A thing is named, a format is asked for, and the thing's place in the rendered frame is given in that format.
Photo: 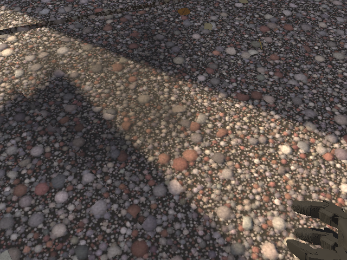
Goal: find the right robot hand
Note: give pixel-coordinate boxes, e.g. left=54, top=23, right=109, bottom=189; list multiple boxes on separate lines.
left=286, top=200, right=347, bottom=260

